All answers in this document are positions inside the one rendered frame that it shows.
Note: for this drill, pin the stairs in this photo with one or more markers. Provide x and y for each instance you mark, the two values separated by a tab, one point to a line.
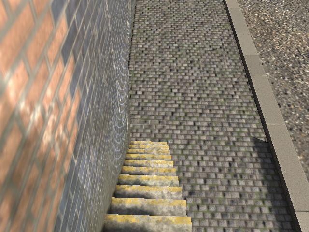
148	197

